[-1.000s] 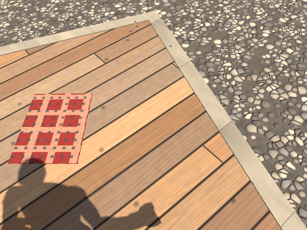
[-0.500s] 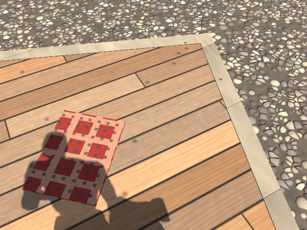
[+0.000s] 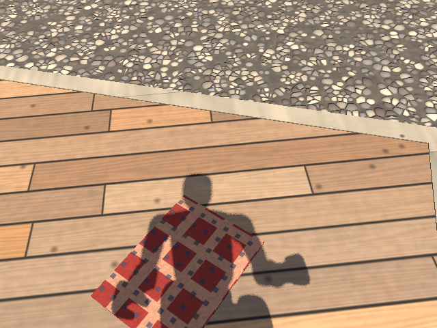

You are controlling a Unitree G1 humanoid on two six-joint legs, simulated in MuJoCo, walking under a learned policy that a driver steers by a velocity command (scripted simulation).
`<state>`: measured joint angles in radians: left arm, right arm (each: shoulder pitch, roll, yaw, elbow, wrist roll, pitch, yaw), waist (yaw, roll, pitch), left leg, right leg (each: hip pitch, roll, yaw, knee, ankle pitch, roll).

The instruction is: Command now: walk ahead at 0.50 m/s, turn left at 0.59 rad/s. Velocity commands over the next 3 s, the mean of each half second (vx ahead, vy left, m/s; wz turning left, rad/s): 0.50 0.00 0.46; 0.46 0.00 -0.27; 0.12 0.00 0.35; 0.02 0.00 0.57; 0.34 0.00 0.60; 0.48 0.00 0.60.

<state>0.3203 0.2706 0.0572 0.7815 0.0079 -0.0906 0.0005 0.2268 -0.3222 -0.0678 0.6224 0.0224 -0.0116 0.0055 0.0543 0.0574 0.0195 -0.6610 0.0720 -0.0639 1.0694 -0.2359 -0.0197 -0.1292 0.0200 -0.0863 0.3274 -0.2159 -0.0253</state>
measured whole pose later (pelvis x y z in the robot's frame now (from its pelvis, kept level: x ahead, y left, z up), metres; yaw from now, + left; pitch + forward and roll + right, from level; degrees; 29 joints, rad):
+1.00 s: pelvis +0.57 +0.07 +0.00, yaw +1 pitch +2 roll -1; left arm 0.23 0.28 0.04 0.71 0.01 -0.06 -0.03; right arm 0.22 -0.30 -0.04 0.73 0.01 -0.08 0.00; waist 0.01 0.03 0.06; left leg -0.55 0.07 -0.04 1.14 -0.37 -0.02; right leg -0.28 0.10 -0.01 0.41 -0.15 -0.09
